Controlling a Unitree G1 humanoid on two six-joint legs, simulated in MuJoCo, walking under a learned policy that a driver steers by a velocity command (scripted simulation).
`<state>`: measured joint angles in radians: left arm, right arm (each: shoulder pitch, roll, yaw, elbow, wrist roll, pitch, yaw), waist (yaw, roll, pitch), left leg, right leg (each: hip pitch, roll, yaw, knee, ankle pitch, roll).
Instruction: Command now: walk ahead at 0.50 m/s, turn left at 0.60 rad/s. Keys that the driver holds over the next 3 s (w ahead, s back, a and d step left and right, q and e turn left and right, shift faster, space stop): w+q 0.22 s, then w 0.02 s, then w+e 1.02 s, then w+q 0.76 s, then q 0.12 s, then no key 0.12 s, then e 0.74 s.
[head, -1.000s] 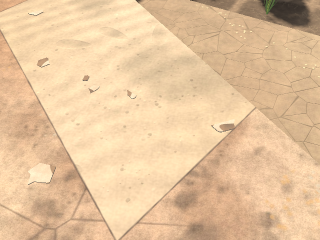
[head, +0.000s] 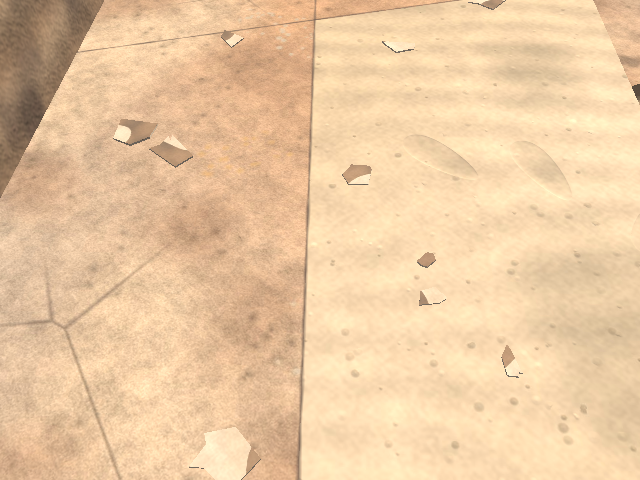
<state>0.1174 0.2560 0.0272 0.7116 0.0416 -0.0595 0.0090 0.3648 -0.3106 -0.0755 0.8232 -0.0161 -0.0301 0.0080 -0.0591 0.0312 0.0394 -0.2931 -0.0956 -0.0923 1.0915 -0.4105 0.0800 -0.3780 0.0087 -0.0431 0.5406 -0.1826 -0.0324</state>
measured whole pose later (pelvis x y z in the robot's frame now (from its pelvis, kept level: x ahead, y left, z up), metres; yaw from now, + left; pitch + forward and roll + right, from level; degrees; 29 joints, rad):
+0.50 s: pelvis +0.25 +0.06 +0.00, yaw +8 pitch +1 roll -1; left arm 0.43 0.23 0.03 0.92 0.00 -0.04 -0.01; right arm 0.08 -0.22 -0.02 0.74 -0.05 -0.05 0.02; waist 0.07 0.00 0.05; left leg -0.38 0.01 0.09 0.56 -0.20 0.07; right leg -0.24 -0.04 -0.04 1.03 -0.44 -0.05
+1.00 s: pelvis +0.50 +0.04 -0.02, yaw -8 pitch +1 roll +0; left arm 0.09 0.25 0.06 0.77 0.03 -0.02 -0.04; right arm 0.37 -0.23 -0.05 0.92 -0.02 -0.05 -0.01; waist -0.03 0.01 0.06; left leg -0.11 0.08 0.19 0.98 -0.46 -0.01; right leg -0.46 0.06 -0.12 0.65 -0.20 -0.15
